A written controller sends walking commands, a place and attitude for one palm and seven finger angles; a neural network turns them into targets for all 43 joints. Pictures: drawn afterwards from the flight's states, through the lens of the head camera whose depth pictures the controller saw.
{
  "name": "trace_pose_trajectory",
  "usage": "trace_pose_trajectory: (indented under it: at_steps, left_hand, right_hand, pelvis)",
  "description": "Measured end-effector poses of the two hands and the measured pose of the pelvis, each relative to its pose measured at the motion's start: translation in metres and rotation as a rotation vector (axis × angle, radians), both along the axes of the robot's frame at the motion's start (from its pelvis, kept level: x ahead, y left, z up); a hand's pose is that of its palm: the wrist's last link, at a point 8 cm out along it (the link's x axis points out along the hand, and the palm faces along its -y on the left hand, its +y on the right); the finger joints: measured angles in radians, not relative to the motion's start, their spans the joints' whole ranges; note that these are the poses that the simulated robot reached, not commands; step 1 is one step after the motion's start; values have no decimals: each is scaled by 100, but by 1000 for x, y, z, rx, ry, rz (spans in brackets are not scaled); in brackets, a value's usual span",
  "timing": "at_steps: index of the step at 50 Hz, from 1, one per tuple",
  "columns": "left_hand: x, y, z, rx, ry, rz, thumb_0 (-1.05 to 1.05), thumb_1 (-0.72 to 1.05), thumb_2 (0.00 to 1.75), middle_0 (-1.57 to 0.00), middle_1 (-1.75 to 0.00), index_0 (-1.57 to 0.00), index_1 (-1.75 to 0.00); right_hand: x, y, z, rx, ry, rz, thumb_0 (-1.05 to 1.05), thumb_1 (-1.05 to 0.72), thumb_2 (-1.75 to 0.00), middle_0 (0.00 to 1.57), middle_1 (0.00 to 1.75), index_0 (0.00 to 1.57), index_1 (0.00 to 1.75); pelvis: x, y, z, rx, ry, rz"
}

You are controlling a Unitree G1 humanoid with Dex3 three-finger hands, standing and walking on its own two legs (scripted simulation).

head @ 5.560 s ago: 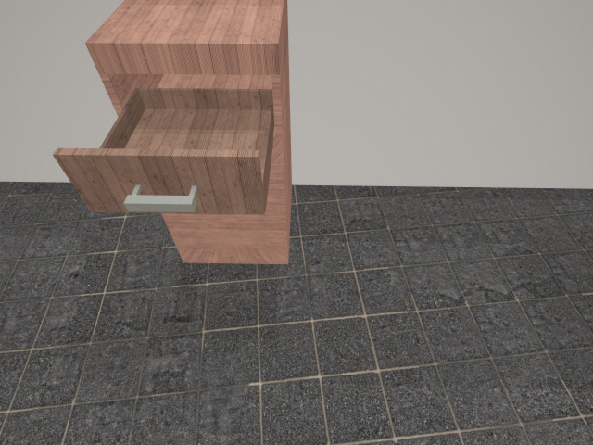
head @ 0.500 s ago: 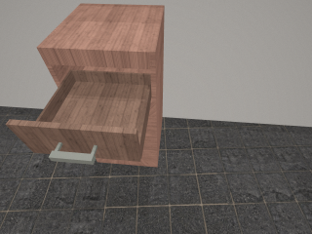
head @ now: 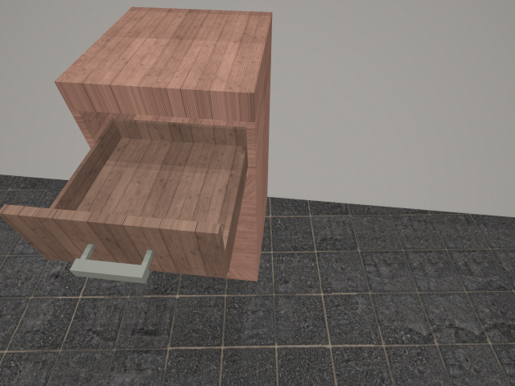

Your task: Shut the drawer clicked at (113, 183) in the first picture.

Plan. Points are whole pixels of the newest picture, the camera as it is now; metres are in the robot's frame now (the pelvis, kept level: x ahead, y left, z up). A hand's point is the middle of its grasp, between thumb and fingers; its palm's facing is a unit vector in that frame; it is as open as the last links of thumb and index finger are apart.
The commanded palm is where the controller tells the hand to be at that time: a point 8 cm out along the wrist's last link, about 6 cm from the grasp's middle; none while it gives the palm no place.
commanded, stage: shuffle to correct the standing spot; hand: left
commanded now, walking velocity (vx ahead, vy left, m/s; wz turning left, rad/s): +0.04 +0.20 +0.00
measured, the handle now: (115, 261) +0.32 +0.29 -0.04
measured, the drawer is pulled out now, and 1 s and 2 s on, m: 0.30 0.30 0.30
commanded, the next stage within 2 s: come to a stop and stand still in 0.64 s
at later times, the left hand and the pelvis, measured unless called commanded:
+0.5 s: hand out of the picture +0.05 +0.24 -0.17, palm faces +0.03 -0.95 -0.30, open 7.3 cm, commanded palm none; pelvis +0.00 +0.04 -0.01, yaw -2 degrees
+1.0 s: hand out of the picture +0.01 +0.33 -0.20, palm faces +0.07 -0.98 -0.21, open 7.4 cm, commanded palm none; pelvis +0.03 +0.13 -0.01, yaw +0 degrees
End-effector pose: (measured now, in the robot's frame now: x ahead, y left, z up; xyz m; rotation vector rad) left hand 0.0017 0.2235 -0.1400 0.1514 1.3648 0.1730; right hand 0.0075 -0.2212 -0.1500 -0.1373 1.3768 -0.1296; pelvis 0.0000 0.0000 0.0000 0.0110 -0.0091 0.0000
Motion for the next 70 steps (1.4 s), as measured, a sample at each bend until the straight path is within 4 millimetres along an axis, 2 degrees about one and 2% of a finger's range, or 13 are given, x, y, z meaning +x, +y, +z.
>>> trace_pose_trajectory:
  at_steps: [7,18,26,31,36,41,44,48,52,58,63,66,70]
  left_hand:
    - [3,12,-1,7,-9,27,1,91,90,-20,-30,-20,-30]
    - [19,62,-5,57,-1,11,1,91,90,-20,-30,-20,-30]
    - [39,62,9,100,-78,-14,0,91,90,-20,-30,-20,-30]
    - [24,62,20,90,-74,23,0,91,90,-20,-30,-20,-30]
    - [0,73,18,54,-10,43,0,91,90,-20,-30,-20,-30]
    - [-18,102,6,23,48,64,0,90,90,-20,-30,-21,-30]
    - [-20,128,-15,8,74,68,0,90,90,-20,-30,-21,-30]
    - [-10,150,-26,9,85,60,1,91,90,-20,-30,-20,-30]
    - [9,152,-20,-18,56,42,1,91,90,-19,-30,-20,-30]
    - [38,140,-10,-34,23,-7,0,91,90,-19,-30,-20,-30]
    - [59,128,-6,13,-33,-54,1,92,90,-20,-30,-20,-30]
    - [62,120,-6,36,-53,-94,0,92,90,-20,-30,-20,-30]
    - [67,109,-7,24,-97,-98,1,92,90,-20,-30,-20,-30]
  right_hand:
    - [4,3,-3,-13,10,3,0,-91,-90,20,30,20,29]
    - [10,28,-2,-29,-23,-4,0,-91,-90,20,30,20,29]
    - [12,42,-23,45,-6,-10,0,-91,-90,20,30,20,30]
    - [33,46,-11,50,-23,21,1,-91,-90,20,30,20,29]
    - [62,54,5,29,-89,38,1,-91,-90,20,30,20,29]
    - [91,73,16,-18,-151,66,1,-91,-90,20,30,20,29]
    - [102,89,12,-64,-203,73,0,-91,-90,20,30,20,29]
    - [91,115,18,-80,-179,70,0,-91,-90,20,30,20,29]
    - [72,128,22,-85,-127,38,0,-93,-90,20,30,20,30]
    - [40,122,16,-76,-50,-12,0,-93,-90,21,30,20,30]
    - [13,105,-2,-44,5,-65,0,-92,-90,21,30,20,30]
    - [6,94,-11,-37,6,-91,0,-91,-90,20,30,20,30]
    - [6,90,-7,-35,-20,-97,1,-91,-90,20,30,20,30]
  pelvis:
    - [3,11,-3,-3,0,3]
    - [2,40,-9,25,15,-30]
    - [4,43,-13,29,20,-19]
    - [6,51,-1,52,18,-8]
    - [7,67,5,62,19,-8]
    - [12,95,1,49,19,-10]
    - [19,117,-14,-1,18,-10]
    - [24,127,-13,6,5,-9]
    - [26,132,-5,-7,13,-5]
    - [23,132,0,-5,29,-18]
    - [19,118,-9,8,37,-36]
    - [15,112,-13,-21,16,-41]
    - [17,108,-13,-37,-5,-24]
